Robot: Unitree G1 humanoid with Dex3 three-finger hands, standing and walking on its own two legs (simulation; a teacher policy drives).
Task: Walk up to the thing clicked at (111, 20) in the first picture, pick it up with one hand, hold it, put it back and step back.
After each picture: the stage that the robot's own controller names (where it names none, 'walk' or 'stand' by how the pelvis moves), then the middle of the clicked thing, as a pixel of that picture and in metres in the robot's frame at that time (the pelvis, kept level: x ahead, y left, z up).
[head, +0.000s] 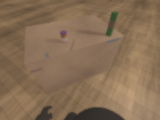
stand; (111, 24) +0.95 -0.18 +0.09
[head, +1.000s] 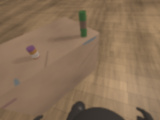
walk; (83, 25) +0.83 +0.17 +0.11
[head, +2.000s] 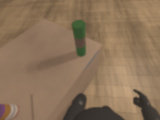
stand; (80, 41) +0.47 +0.16 +0.12
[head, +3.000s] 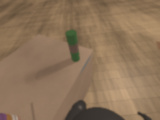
stand; (73, 47) +0.47 +0.20 +0.12
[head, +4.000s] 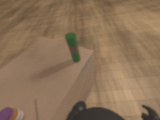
stand; (73, 49) +0.49 +0.19 +0.10
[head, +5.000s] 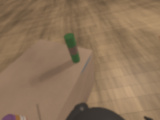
stand; (73, 49) +0.48 +0.20 +0.09
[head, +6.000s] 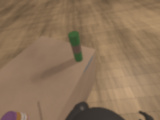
stand; (76, 48) +0.49 +0.17 +0.10
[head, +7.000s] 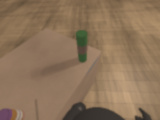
stand; (82, 48) +0.46 +0.14 +0.09
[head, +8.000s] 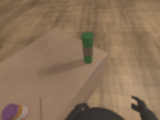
stand; (87, 50) +0.46 +0.10 +0.09
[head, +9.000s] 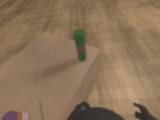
stand; (80, 47) +0.48 +0.13 +0.10
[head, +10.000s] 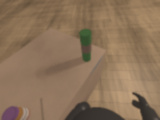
stand; (86, 47) +0.47 +0.12 +0.10
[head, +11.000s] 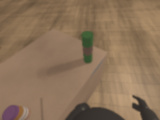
stand; (87, 49) +0.47 +0.10 +0.09
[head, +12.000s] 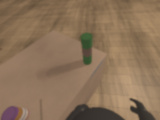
stand; (87, 51) +0.46 +0.10 +0.09
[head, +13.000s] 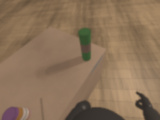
stand; (85, 47) +0.47 +0.10 +0.09
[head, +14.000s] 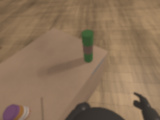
stand; (88, 48) +0.47 +0.10 +0.10
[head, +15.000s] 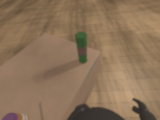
stand; (82, 49) +0.47 +0.13 +0.09
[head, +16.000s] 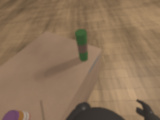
stand; (82, 47) +0.48 +0.14 +0.10
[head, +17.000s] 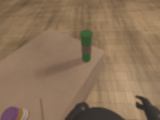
stand; (86, 48) +0.47 +0.13 +0.09
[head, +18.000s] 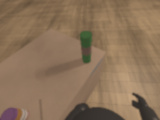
stand; (86, 49) +0.46 +0.11 +0.09
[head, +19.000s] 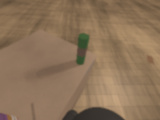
stand; (81, 51) +0.47 +0.11 +0.10
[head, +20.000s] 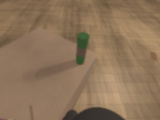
stand; (81, 50) +0.46 +0.10 +0.09
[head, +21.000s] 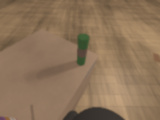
stand; (82, 51) +0.46 +0.10 +0.09
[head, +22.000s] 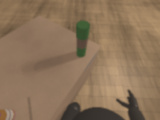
rise first; (81, 42) +0.47 +0.12 +0.11
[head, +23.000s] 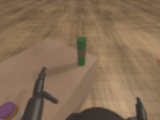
rise first; (81, 52) +0.50 +0.12 +0.10
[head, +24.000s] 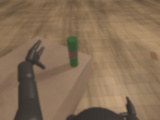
go down; (73, 53) +0.47 +0.13 +0.10
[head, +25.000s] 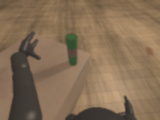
go down; (72, 51) +0.47 +0.12 +0.10
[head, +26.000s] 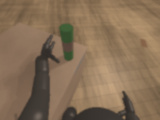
close in; (67, 45) +0.47 +0.13 +0.12
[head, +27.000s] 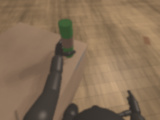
close; (67, 41) +0.48 +0.14 +0.14
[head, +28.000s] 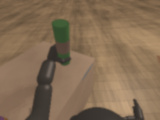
lift; (63, 46) +0.34 +0.17 +0.28
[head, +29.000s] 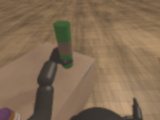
hold; (65, 48) +0.32 +0.16 +0.28
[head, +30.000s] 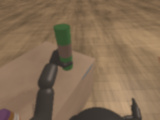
hold; (65, 50) +0.32 +0.16 +0.26
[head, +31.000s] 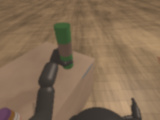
hold; (65, 49) +0.32 +0.16 +0.27
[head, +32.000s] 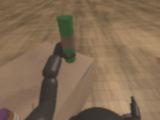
crouch; (68, 42) +0.36 +0.15 +0.29
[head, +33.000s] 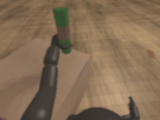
lower; (64, 34) +0.45 +0.17 +0.27
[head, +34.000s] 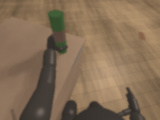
lower; (59, 35) +0.50 +0.16 +0.16
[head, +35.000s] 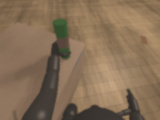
lower; (63, 42) +0.48 +0.15 +0.15
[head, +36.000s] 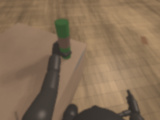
lower; (64, 42) +0.48 +0.15 +0.14
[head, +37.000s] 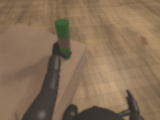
lower; (64, 42) +0.48 +0.15 +0.14
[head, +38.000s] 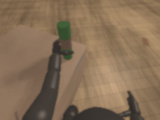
open; (66, 43) +0.48 +0.15 +0.14
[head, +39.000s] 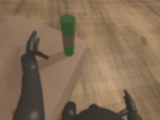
rise; (68, 39) +0.48 +0.13 +0.15
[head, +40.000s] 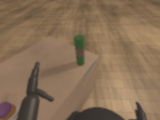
sink last; (80, 52) +0.48 +0.14 +0.11
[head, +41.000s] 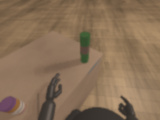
stand; (84, 49) +0.49 +0.11 +0.10
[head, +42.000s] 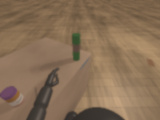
walk; (76, 48) +0.58 +0.13 +0.12
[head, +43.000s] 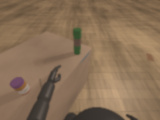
stand; (77, 42) +0.64 +0.13 +0.09
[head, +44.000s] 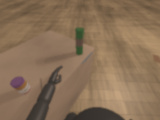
stand; (79, 42) +0.63 +0.12 +0.09
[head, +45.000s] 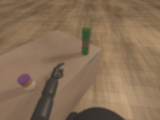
stand; (85, 42) +0.63 +0.07 +0.10
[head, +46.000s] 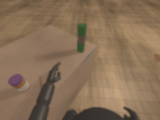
stand; (81, 39) +0.62 +0.12 +0.10
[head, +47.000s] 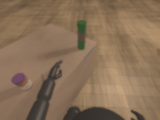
walk; (81, 36) +0.64 +0.09 +0.10
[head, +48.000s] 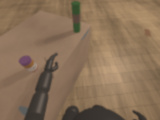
walk; (76, 18) +0.81 +0.10 +0.10
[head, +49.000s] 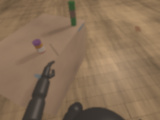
walk; (72, 14) +1.03 +0.18 +0.11
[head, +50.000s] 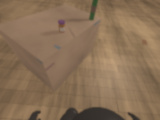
stand; (93, 9) +1.26 +0.10 +0.10
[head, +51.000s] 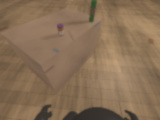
stand; (92, 11) +1.24 +0.07 +0.09
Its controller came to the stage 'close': yes
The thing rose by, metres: 0.20
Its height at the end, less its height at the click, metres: +0.00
